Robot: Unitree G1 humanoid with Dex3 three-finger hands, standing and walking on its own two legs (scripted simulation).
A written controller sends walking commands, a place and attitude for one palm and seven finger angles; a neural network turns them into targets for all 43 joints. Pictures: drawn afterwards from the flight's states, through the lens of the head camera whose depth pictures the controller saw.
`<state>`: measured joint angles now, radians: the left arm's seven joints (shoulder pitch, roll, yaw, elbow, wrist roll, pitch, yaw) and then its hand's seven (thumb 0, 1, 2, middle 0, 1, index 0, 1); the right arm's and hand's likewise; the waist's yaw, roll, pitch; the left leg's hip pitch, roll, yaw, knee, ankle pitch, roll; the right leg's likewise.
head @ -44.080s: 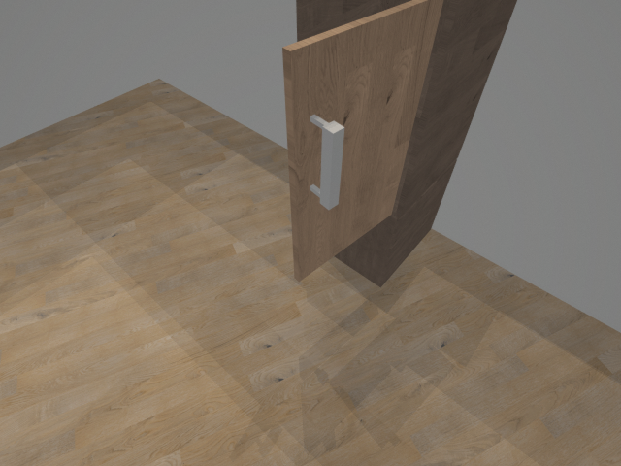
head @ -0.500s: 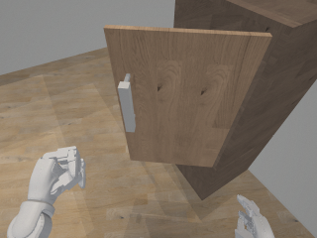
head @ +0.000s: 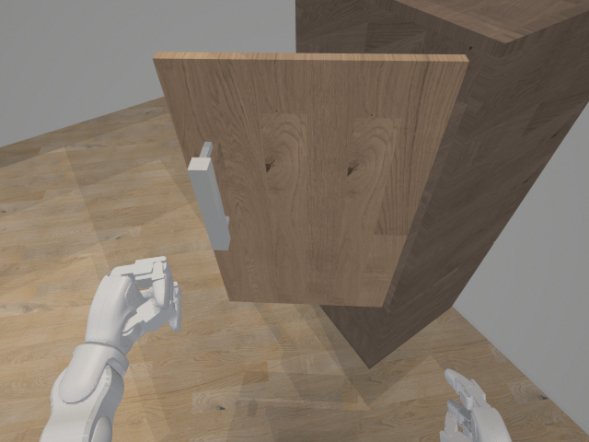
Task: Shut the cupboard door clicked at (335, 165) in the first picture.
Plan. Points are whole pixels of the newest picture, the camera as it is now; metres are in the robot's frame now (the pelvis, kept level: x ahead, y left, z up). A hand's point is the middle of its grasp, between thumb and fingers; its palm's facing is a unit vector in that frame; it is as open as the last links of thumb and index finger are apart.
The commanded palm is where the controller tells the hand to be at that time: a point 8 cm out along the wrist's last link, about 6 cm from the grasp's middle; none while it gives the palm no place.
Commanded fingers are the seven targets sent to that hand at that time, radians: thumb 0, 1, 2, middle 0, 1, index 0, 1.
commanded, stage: bring the fist close to the handle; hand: left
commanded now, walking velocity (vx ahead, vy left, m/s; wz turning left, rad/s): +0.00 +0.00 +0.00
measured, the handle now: (214, 198) +0.45 +0.15 +0.08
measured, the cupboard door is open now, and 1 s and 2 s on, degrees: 54 54 42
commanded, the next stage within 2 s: push the door shut along its arc in 0.98 s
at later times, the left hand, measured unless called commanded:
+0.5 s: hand (213, 263) +0.32 +0.13 +0.09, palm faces -0.05 -1.00 -0.01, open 3.1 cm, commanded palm +0.30 +0.17 +0.09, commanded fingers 0.00 0.90 0.90 -1.30 -1.50 -1.30 -1.50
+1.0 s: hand (231, 263) +0.32 +0.10 +0.09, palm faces -0.03 -1.00 -0.02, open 3.1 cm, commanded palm +0.31 +0.16 +0.09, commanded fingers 0.00 0.90 0.90 -1.30 -1.50 -1.30 -1.50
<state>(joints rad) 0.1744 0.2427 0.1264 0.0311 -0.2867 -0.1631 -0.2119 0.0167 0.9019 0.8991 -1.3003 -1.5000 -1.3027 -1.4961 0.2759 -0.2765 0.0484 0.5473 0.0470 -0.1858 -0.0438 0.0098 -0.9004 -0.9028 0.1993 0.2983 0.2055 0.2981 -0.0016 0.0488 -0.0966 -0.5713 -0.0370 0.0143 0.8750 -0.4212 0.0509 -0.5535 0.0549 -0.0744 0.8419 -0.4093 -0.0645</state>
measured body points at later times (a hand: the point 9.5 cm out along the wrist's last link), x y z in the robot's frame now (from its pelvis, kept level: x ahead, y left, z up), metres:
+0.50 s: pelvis +0.01 +0.01 +0.00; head +0.03 +0.00 +0.45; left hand +0.32 +0.18 +0.09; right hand +0.17 -0.21 -0.09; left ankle +0.01 +0.09 -0.70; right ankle +0.01 -0.08 -0.70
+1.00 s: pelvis +0.01 +0.00 +0.00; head +0.03 -0.02 +0.45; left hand +0.32 +0.16 +0.09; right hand +0.16 -0.24 -0.09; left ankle +0.01 +0.09 -0.70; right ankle +0.01 -0.08 -0.70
